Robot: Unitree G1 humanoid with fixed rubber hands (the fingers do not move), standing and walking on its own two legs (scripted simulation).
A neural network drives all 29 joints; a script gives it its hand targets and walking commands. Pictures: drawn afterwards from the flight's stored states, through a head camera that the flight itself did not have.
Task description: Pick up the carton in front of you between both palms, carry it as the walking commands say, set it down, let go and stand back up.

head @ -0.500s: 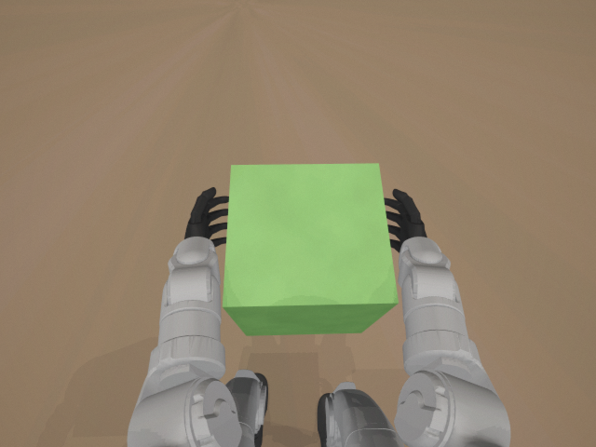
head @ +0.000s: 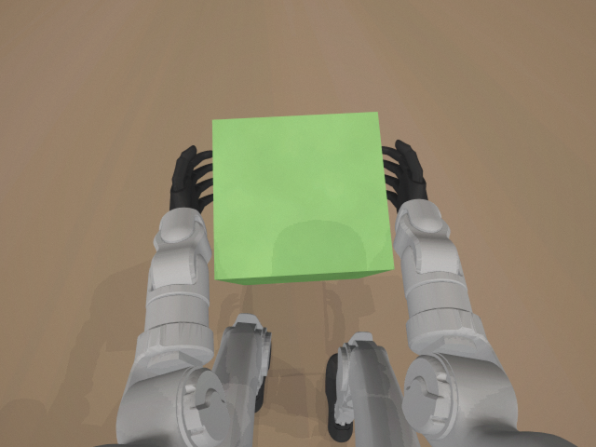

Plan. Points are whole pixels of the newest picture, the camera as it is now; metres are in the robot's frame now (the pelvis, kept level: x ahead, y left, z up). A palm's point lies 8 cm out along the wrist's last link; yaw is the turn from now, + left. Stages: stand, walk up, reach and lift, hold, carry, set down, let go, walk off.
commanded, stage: set down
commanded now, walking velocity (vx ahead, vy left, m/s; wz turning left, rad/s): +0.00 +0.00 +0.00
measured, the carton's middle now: (298, 214) +0.43 +0.04 -0.15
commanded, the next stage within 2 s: none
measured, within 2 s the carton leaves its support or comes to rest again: neither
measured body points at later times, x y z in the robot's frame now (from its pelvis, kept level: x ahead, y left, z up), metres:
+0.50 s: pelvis -0.04 +0.00 -0.13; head +0.26 +0.02 +0.20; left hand +0.43 +0.22 -0.24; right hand +0.49 -0.08 -0.24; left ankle +0.09 +0.12 -0.57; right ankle +0.04 -0.11 -0.57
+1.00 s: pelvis -0.04 +0.00 -0.21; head +0.31 +0.01 +0.06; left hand +0.46 +0.25 -0.36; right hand +0.51 -0.05 -0.38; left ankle +0.09 +0.12 -0.57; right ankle +0.04 -0.11 -0.57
